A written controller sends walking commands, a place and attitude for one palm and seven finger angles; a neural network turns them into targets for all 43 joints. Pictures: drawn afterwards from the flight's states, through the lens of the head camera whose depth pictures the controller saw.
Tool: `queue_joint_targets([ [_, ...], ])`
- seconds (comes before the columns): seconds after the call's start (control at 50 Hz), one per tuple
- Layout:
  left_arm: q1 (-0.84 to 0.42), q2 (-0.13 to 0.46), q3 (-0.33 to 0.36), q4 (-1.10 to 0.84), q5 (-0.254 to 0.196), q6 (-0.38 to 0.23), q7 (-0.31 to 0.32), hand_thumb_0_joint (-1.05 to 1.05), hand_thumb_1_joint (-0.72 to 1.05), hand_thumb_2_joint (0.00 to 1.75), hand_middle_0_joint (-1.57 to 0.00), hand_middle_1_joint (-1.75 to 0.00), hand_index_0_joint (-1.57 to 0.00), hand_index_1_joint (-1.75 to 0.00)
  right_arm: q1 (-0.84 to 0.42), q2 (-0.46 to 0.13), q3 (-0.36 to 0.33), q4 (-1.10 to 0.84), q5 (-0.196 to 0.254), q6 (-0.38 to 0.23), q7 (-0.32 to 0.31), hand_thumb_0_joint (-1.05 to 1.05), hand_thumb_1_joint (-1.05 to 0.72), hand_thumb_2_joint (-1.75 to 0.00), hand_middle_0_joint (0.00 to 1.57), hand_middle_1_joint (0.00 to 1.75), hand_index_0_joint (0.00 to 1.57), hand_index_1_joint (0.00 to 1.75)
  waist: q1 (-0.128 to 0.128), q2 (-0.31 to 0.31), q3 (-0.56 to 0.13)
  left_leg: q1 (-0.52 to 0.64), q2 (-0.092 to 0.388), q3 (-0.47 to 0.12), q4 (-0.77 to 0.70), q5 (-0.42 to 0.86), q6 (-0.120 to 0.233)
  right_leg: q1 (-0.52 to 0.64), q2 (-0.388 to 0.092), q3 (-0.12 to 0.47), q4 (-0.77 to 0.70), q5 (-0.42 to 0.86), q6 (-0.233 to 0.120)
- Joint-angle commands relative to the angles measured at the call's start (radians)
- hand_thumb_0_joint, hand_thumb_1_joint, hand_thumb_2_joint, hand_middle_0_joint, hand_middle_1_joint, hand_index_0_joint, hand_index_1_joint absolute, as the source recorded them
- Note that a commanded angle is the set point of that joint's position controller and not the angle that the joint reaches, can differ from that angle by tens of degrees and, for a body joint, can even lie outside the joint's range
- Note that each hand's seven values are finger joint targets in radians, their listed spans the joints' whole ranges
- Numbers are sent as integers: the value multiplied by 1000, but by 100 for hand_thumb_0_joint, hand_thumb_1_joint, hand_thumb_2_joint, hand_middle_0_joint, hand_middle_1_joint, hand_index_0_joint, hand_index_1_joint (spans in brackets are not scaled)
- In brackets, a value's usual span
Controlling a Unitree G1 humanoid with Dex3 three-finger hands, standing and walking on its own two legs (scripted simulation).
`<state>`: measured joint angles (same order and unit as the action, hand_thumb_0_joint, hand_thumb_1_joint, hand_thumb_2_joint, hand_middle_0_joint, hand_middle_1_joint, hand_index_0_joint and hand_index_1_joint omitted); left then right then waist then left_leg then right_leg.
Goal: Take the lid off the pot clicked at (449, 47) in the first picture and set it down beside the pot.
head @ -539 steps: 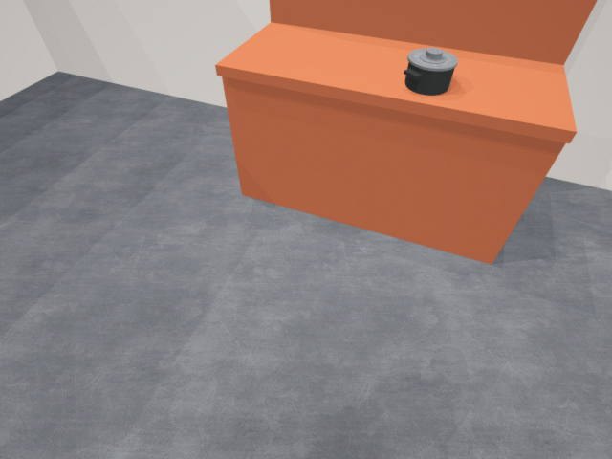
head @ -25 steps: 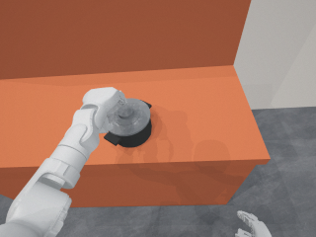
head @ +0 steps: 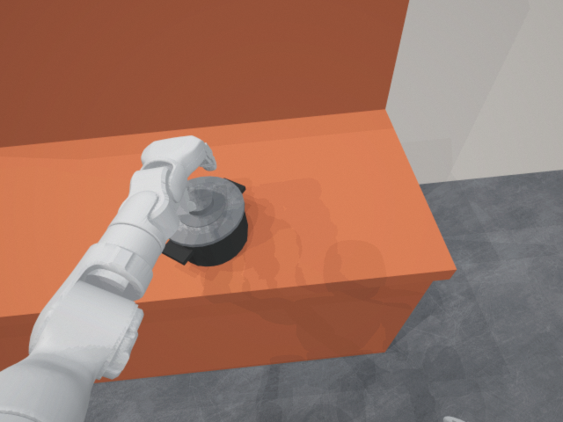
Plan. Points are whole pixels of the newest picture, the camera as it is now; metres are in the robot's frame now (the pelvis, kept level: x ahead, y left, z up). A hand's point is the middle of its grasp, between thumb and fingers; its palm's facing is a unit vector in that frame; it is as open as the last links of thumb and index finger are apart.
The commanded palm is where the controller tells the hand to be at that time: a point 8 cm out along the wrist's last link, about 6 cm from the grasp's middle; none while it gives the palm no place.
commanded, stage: move the open hand above the knob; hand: left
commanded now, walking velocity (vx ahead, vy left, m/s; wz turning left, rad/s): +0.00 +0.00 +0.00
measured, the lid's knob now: (198, 202) +0.48 +0.14 +0.01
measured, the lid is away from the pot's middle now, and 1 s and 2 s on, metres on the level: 0.00 0.00 0.00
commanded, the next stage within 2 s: lower the open fingers around the knob in 0.46 s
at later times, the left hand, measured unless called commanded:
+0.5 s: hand (180, 192) +0.44 +0.14 +0.08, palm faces -0.31 -0.07 -0.95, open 10.3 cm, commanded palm +0.44 +0.15 +0.14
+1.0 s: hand (189, 203) +0.44 +0.14 +0.05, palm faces -0.36 -0.07 -0.93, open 10.3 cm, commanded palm +0.45 +0.14 +0.10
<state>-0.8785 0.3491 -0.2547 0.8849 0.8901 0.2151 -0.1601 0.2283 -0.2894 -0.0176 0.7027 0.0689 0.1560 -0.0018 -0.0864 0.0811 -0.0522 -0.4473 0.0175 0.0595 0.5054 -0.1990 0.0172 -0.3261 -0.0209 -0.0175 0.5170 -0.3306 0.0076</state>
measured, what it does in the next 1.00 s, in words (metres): stands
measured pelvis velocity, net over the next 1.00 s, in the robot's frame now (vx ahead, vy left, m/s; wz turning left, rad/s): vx -0.01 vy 0.00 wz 0.00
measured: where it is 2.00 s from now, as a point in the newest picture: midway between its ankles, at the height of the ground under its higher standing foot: outside the picture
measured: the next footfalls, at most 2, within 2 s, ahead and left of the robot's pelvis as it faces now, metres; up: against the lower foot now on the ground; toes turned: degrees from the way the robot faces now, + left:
none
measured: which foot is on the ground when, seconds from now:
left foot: down 0.00-1.00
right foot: down 0.00-1.00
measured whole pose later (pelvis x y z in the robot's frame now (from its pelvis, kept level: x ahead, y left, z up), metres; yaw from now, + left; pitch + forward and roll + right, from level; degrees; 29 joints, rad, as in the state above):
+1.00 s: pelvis -0.01 +0.00 +0.00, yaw +0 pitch +9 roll +0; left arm -0.89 0.32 -0.27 0.99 0.90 0.21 -0.11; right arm 0.23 -0.27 -0.01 0.72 0.06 0.14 -0.02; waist -0.09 0.07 -0.07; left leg -0.48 0.02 0.06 0.52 -0.20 0.02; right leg -0.36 -0.02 -0.02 0.53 -0.32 0.01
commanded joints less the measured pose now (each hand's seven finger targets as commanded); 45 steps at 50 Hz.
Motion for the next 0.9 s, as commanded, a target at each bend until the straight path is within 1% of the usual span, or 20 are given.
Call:
queue_joint_targets([
  [0.0,-474,215,84,-217,18,-9,39,0,-28,133,-81,-8,-81,-8,-50,-108,-39,-126,0,-45,-5,0,-90,-90,20,30,20,30,16,-111,-431,363,-37,-35,26,319,64,17,42,-24,-50,478,-31],
  [0.04,-468,195,57,-181,21,0,38,0,-28,133,-81,-8,-81,-8,-47,-110,-37,-116,4,-40,-6,0,-90,-90,20,30,20,30,5,-116,-386,347,-36,-31,22,291,61,-9,43,-27,-51,461,-28],
  [0.08,-450,240,93,-166,22,2,43,0,-28,133,-81,-8,-81,-8,-45,-113,-34,-117,5,-41,-8,0,-90,-90,20,30,20,30,15,-123,-394,339,-37,-34,19,284,62,7,43,-23,-52,454,-29],
  [0.16,-507,162,26,-203,19,0,38,0,-28,133,-81,-8,-81,-8,-50,-103,-36,-116,4,-44,-11,0,-90,-90,20,30,20,30,-2,-81,-386,374,-34,-37,21,282,60,-34,44,-31,-52,423,-32],
  [0.22,-486,221,77,-189,10,-6,32,0,-28,133,-81,-8,-81,-8,-48,-111,-35,-116,1,-44,-14,0,-90,-90,20,30,20,30,5,-109,-394,356,-36,-35,23,286,63,-2,40,-23,-54,450,-30],
  [0.24,-511,204,58,-215,16,-11,30,0,-28,133,-81,-8,-81,-8,-50,-109,-34,-117,2,-44,-14,0,-90,-90,20,30,20,30,1,-104,-418,376,-36,-37,24,298,61,-12,41,-24,-50,454,-30],
  [0.34,-487,170,38,-188,18,-9,31,0,-28,133,-81,-8,-81,-8,-58,-104,-34,-114,4,-38,-9,0,-90,-90,20,30,20,30,2,-97,-380,375,-31,-42,27,298,57,-50,43,-32,-49,423,-33],
  [0.42,-492,148,26,-192,13,-3,37,0,-28,133,-81,-8,-81,-8,-66,-99,-34,-121,1,-37,-9,0,-90,-90,20,30,20,30,3,-94,-390,380,-30,-45,26,293,56,-46,43,-33,-47,408,-35],
  [0.44,-522,171,37,-200,19,-2,41,0,-28,133,-81,-8,-81,-8,-62,-103,-31,-115,2,-35,-8,0,-90,-90,20,30,20,30,2,-88,-392,380,-30,-48,23,283,54,-53,44,-33,-47,401,-35],
  [0.48,-541,156,23,-211,21,2,43,0,-28,133,-81,-8,-81,-8,-66,-99,-31,-116,3,-37,-10,0,-90,-90,20,30,20,30,1,-87,-403,384,-31,-49,22,274,54,-53,44,-32,-48,394,-35],
  [0.5,-541,191,61,-222,18,-4,45,0,-28,133,-81,-8,-81,-8,-68,-100,-32,-120,-1,-41,-11,0,-90,-90,20,30,20,30,10,-98,-419,382,-31,-51,25,292,56,-31,41,-29,-47,412,-38],
  [0.54,-519,170,40,-208,22,0,46,0,-28,133,-81,-8,-81,-8,-67,-99,-31,-119,0,-39,-11,0,-90,-90,20,30,20,30,7,-92,-421,387,-30,-49,23,284,54,-36,43,-32,-46,407,-35],
  [0.58,-432,135,23,-92,23,19,45,0,-28,133,-81,-8,-81,-8,-63,-100,-26,-113,5,-35,-11,0,-90,-90,20,30,20,30,7,-141,-340,325,-32,-41,16,247,52,-55,46,-35,-52,380,-33],
  [0.6,-432,150,38,-80,20,19,42,0,-28,133,-81,-8,-81,-8,-62,-106,-25,-112,5,-34,-12,0,-90,-90,20,30,20,30,8,-165,-336,303,-30,-40,13,236,52,-43,43,-29,-58,379,-32],
  [0.66,-564,119,-3,-210,18,0,42,0,-28,133,-81,-8,-81,-8,-62,-97,-35,-118,-1,-41,-17,0,-90,-90,20,30,20,30,-8,-70,-412,388,-30,-41,24,260,56,-57,42,-27,-50,387,-35],
  [0.7,-512,192,65,-171,20,-14,44,0,-28,133,-81,-8,-81,-8,-45,-103,-32,-114,-4,-44,-21,0,-90,-90,20,30,20,30,5,-112,-418,367,-30,-51,26,270,58,-35,44,-25,-53,391,-36],
  [0.72,-477,168,43,-103,22,-8,47,0,-28,133,-81,-8,-81,-8,-42,-105,-28,-106,-2,-40,-25,0,-90,-90,20,30,20,30,-4,-126,-362,329,-29,-41,19,234,57,-50,45,-25,-56,368,-33],
  [0.76,-497,162,36,-91,28,-4,59,0,-28,133,-81,-8,-81,-8,-32,-106,-31,-98,1,-41,-27,0,-90,-90,20,30,20,30,-7,-124,-342,310,-26,-37,12,200,56,-68,45,-24,-61,340,-32],
  [0.84,-538,161,39,-167,33,-26,74,0,-28,133,-81,-8,-81,-8,-23,-102,-37,-102,-5,-54,-27,0,-90,-90,20,30,20,30,-4,-59,-436,373,-28,-43,25,249,55,-56,45,-20,-49,372,-36],
  [0.88,-487,194,68,-94,41,-15,83,0,-28,133,-81,-8,-81,-8,-11,-110,-36,-87,-4,-47,-28,0,-90,-90,20,30,20,30,-3,-109,-396,332,-24,-36,25,242,55,-57,47,-20,-50,379,-34],
])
